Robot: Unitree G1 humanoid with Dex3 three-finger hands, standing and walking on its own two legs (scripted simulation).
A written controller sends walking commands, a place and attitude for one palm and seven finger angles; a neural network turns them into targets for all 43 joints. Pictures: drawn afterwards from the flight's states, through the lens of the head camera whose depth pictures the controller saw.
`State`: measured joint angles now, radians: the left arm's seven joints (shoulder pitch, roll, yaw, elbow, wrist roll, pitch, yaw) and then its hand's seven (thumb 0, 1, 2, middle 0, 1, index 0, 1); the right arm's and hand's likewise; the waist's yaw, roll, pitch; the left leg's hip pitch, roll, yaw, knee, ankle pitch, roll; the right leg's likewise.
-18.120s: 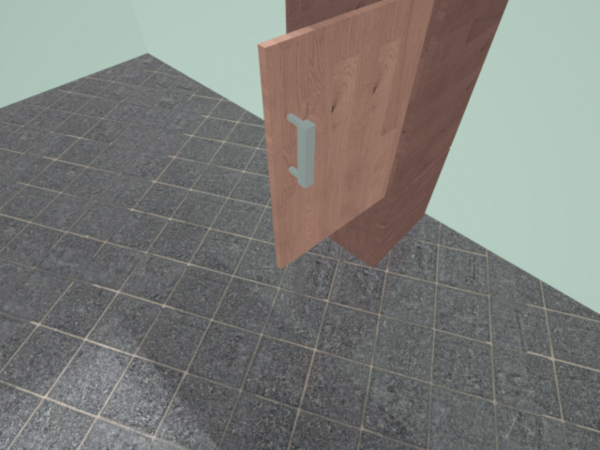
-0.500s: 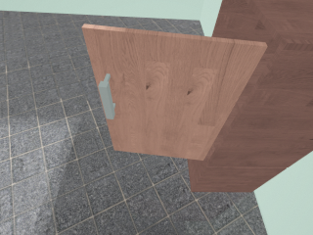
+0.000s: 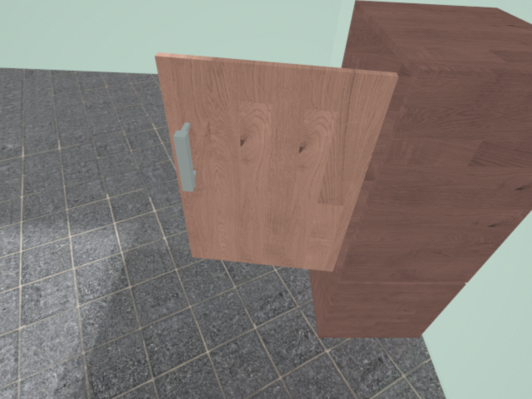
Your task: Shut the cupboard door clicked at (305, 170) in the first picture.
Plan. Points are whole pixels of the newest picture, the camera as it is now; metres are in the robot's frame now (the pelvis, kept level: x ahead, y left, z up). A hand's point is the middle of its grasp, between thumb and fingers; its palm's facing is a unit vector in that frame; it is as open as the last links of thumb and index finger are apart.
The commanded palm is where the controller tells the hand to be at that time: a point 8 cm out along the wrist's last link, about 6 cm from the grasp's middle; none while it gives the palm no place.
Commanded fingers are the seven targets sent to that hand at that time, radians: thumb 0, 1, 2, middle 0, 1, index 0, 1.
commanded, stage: come to a stop and stand still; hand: left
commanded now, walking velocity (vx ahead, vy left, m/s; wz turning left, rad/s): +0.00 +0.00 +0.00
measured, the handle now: (187, 157) +0.56 +0.19 +0.07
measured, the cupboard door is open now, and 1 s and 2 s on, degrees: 84 84 84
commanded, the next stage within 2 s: look again from close up in 0.72 s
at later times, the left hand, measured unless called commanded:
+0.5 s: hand out of the picture -0.09 +0.17 -0.17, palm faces +0.08 -0.99 -0.15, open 7.4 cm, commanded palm none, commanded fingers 0.00 0.90 0.90 -0.20 -0.30 -0.20 -0.30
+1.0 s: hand out of the picture -0.10 +0.19 -0.16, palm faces +0.05 -0.99 -0.15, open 7.3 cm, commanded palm none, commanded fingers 0.00 0.90 0.90 -0.20 -0.30 -0.20 -0.30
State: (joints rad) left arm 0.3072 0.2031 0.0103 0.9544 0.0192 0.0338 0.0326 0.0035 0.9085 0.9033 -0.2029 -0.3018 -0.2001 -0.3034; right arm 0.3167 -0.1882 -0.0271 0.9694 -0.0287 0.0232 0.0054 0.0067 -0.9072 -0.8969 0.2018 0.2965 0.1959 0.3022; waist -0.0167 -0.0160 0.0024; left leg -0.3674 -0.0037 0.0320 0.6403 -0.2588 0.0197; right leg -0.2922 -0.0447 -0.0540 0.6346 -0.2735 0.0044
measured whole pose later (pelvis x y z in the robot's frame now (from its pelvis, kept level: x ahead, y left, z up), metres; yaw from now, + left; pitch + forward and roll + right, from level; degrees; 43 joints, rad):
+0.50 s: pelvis -0.06 +0.01 +0.01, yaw +1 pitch -2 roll -1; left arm 0.38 0.16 -0.01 1.05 0.01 0.00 0.03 0.01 0.91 0.90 -0.20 -0.30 -0.20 -0.30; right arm 0.27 -0.15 -0.01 1.05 -0.01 -0.01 -0.02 0.01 -0.93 -0.90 0.20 0.30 0.20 0.30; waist 0.04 -0.04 0.02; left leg -0.28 -0.02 0.00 0.48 -0.17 0.03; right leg -0.21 0.00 -0.04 0.48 -0.24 0.00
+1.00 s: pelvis -0.07 +0.02 +0.02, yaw +1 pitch -1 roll -1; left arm 0.38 0.15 0.00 1.08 0.02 -0.01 0.03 0.00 0.91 0.90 -0.20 -0.30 -0.20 -0.30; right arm 0.32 -0.13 0.00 1.11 -0.02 0.00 -0.01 0.01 -0.91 -0.90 0.20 0.30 0.20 0.30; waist 0.01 -0.03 0.00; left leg -0.29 -0.03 0.02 0.43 -0.13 0.04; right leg -0.22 -0.02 -0.03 0.44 -0.21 0.01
